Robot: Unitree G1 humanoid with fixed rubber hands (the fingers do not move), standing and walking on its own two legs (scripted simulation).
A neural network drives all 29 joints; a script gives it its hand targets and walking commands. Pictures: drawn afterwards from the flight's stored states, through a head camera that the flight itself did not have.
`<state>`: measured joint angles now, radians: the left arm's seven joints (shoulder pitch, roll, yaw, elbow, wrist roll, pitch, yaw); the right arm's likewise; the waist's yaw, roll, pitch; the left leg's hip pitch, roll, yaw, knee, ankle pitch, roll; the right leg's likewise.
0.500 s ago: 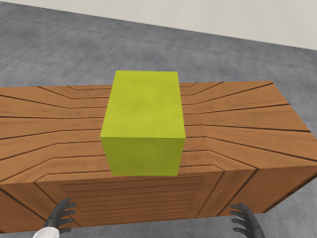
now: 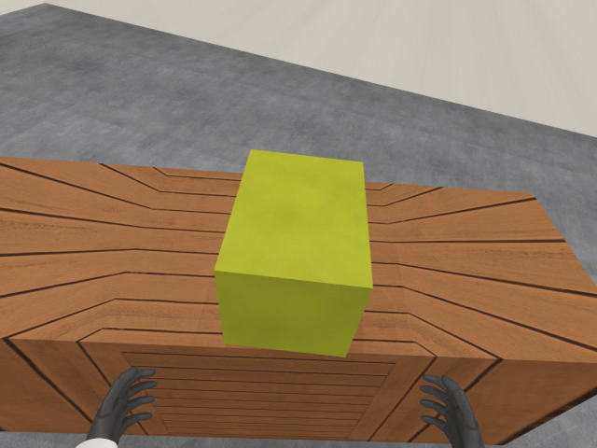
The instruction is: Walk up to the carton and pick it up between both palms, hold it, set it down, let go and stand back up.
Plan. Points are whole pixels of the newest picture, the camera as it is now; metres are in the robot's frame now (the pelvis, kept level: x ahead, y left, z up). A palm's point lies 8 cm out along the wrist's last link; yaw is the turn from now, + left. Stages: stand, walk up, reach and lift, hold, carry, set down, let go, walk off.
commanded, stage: reach and lift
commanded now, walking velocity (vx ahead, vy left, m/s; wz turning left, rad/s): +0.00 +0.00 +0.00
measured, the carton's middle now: (296, 249) +0.49 +0.00 -0.06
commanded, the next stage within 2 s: none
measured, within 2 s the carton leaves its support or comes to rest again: neither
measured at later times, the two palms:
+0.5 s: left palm (112, 403) +0.19 +0.24 -0.04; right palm (446, 415) +0.18 -0.20 -0.03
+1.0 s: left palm (132, 334) +0.28 +0.23 -0.01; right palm (448, 355) +0.26 -0.22 -0.01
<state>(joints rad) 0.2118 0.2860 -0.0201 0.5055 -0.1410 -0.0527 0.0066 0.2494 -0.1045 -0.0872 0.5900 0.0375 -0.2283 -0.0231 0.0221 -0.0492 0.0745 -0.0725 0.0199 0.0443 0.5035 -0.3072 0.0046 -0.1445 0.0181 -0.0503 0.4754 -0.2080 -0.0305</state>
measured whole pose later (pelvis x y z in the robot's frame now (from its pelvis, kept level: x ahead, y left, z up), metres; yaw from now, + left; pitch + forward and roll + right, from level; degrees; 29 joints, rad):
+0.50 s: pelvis +0.02 +0.02 +0.00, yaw +0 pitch -7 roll -2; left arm 0.25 0.27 -0.12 0.56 -0.21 -0.42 0.02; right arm 0.22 -0.14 -0.01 0.68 0.23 -0.49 0.00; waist -0.01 -0.01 0.06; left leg -0.05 0.01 0.05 0.54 -0.36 0.03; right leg -0.11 0.01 -0.04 0.48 -0.24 0.00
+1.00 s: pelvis +0.01 +0.02 -0.01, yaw +0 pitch -5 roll -1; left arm -0.14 0.28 -0.12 0.79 -0.27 -0.32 0.03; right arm -0.09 -0.19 -0.02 0.78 0.25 -0.33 -0.03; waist -0.01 -0.01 0.03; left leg -0.13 0.01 0.04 0.59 -0.36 0.02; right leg -0.20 0.02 -0.03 0.54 -0.25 -0.01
